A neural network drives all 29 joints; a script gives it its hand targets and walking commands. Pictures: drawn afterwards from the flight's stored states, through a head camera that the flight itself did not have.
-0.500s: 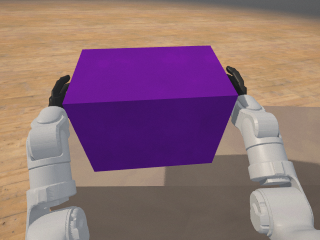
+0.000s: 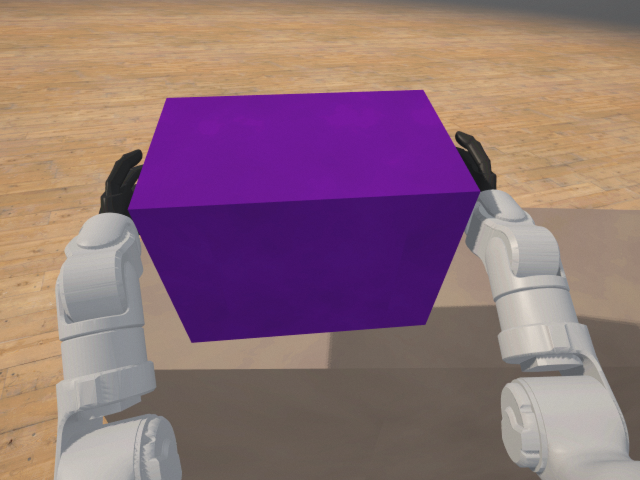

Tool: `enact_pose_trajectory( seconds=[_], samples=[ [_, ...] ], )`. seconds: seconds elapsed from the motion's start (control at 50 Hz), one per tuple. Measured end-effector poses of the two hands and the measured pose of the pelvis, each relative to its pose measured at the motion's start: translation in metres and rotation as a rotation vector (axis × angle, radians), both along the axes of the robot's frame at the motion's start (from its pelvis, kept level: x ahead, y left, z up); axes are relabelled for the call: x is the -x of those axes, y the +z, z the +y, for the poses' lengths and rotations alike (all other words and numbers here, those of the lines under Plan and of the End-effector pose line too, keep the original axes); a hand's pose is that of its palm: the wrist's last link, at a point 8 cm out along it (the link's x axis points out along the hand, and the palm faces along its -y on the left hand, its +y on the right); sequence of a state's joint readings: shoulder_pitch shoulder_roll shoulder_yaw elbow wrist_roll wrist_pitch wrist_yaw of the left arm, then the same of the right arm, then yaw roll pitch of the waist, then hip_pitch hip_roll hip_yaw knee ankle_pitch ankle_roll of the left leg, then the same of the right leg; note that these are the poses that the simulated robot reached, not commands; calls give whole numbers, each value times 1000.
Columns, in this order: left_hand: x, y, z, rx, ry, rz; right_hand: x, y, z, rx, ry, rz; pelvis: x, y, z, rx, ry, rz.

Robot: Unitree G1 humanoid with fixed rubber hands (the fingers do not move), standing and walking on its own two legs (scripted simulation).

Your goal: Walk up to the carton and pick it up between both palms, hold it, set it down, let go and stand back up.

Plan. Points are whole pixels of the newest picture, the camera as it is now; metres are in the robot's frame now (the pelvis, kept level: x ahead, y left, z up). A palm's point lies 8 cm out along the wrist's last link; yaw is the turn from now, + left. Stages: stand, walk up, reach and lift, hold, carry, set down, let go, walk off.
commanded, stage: hold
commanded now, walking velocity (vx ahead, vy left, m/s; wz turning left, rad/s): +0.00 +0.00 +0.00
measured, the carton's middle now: (304, 219) +0.39 +0.00 +0.18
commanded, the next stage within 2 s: none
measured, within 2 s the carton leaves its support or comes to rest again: neither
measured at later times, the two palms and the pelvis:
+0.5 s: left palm (121, 218) +0.35 +0.21 +0.22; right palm (475, 196) +0.36 -0.20 +0.24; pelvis +0.00 +0.00 +0.00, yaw +0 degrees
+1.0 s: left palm (122, 225) +0.34 +0.21 +0.21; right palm (475, 201) +0.35 -0.19 +0.23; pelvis +0.00 +0.00 +0.00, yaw +0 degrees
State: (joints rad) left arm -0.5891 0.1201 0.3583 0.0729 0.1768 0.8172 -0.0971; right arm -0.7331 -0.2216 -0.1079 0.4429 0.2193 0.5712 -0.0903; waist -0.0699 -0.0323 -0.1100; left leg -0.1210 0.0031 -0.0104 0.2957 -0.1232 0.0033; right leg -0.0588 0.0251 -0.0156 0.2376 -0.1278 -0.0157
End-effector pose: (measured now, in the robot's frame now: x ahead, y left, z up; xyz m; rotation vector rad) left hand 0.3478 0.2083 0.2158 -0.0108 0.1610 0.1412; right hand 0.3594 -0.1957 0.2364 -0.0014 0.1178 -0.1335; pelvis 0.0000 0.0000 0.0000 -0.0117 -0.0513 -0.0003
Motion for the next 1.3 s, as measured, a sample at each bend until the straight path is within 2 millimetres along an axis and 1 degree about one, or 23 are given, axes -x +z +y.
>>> enact_pose_trajectory(
  seconds=[0.22,0.42,0.66,0.84,0.98,1.06,1.2,1.3],
  samples=[
    [2,-1,1,0,5,3,0,0,1,1,4,3,-1,0,-2,0,3,-9],
    [1,2,0,-6,3,6,0,-2,-1,-8,1,6,0,0,0,-1,-1,-3],
    [0,2,1,1,-1,-4,0,5,1,6,-1,-5,-2,0,-1,0,1,-7],
    [5,-2,1,-6,7,-1,2,1,2,-2,7,-4,-1,0,0,1,5,-11],
    [4,-5,0,15,-1,8,5,-3,1,1,-4,4,1,0,0,0,1,-7],
    [2,-4,2,14,0,11,3,-2,2,3,-4,8,2,0,0,-1,-2,-6],
    [3,4,2,-3,4,-8,2,1,2,-9,2,-12,2,0,1,-1,3,-5],
    [-1,2,0,-3,-2,3,1,0,0,0,-3,-2,1,0,1,0,4,-7]
  ],
)
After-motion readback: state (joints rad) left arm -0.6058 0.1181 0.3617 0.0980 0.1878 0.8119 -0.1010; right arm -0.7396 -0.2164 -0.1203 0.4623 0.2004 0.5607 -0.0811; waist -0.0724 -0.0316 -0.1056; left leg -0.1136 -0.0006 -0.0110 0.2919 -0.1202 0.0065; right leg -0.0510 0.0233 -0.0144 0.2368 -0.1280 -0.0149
